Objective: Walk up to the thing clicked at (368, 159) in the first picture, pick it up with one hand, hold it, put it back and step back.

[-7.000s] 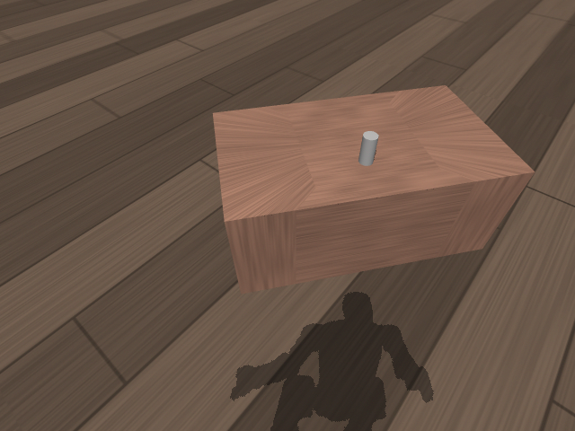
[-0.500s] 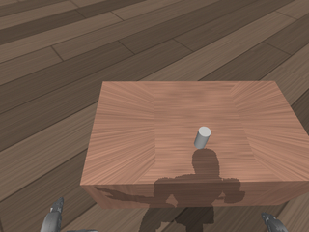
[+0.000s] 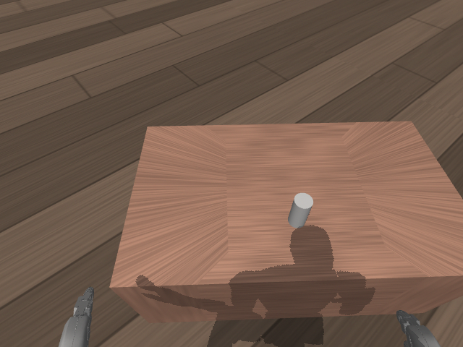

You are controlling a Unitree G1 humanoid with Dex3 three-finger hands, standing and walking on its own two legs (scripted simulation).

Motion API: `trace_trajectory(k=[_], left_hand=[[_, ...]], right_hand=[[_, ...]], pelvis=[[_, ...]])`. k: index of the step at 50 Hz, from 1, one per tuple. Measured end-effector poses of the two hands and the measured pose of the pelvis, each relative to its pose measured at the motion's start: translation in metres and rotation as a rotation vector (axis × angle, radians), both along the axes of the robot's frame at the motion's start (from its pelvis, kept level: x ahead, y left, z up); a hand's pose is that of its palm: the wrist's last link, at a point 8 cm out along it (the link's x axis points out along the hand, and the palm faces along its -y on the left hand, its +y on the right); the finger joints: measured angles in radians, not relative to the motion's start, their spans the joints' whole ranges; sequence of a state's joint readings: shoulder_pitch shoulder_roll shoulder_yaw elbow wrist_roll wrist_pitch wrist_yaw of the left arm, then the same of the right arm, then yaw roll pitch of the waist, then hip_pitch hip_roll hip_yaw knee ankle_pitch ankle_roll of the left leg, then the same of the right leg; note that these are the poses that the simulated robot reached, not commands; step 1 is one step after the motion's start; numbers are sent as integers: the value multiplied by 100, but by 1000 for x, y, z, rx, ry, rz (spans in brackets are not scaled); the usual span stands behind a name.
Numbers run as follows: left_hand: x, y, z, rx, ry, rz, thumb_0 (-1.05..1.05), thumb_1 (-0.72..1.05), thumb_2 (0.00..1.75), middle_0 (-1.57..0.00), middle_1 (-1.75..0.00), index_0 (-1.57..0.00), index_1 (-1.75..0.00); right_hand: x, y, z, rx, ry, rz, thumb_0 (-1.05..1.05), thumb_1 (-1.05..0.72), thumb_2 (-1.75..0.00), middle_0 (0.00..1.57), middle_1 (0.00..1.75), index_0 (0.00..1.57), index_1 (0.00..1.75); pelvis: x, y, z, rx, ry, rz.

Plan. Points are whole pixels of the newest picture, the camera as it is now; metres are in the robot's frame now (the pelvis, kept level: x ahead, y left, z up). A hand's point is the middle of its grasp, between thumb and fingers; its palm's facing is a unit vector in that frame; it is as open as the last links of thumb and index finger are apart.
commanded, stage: go down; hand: right
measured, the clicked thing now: (299, 211) +0.51 -0.16 -0.23
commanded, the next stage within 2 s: none
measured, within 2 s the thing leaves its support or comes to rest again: neither
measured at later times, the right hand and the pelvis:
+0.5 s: hand out of the picture +0.14 -0.25 -0.08, palm faces +0.05 +0.94 -0.33, open 17.6 cm; pelvis -0.01 +0.00 -0.01, yaw +0 degrees
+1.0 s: hand (411, 244) +0.31 -0.30 +0.00, palm faces +0.10 +0.98 -0.15, open 17.4 cm; pelvis -0.04 +0.00 -0.01, yaw +1 degrees
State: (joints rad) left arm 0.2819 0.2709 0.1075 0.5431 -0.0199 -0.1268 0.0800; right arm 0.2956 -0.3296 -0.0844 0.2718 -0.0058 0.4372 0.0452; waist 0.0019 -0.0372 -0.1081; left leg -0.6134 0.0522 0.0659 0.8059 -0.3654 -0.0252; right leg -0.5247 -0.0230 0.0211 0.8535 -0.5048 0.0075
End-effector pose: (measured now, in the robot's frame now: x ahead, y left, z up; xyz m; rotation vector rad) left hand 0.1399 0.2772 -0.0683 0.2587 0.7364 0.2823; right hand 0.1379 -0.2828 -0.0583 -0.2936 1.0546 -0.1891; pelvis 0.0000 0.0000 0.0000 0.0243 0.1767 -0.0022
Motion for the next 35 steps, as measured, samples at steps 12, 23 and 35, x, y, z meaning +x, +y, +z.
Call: trace_trajectory(k=[12,23,35], left_hand=[[-1,-8,5,8,-43,-7,-1,-52,4,-7,-6,-7,-6],[-6,-11,10,14,-81,-7,-1,-52,4,-7,-6,-7,-6],[-2,-20,36,40,-201,-53,-1,-52,4,-7,-6,-7,-6]], right_hand=[[-1,-3,4,0,-35,-1,0,57,-1,5,5,5,6],[-8,-7,9,-5,-61,-9,0,56,0,6,5,6,5],[45,-35,38,6,-290,-31,-1,55,0,6,5,6,5]], pelvis=[[0,-3,-8,4,18,-1],[-6,-2,-13,4,22,-4],[-16,3,-11,3,-15,-18]])
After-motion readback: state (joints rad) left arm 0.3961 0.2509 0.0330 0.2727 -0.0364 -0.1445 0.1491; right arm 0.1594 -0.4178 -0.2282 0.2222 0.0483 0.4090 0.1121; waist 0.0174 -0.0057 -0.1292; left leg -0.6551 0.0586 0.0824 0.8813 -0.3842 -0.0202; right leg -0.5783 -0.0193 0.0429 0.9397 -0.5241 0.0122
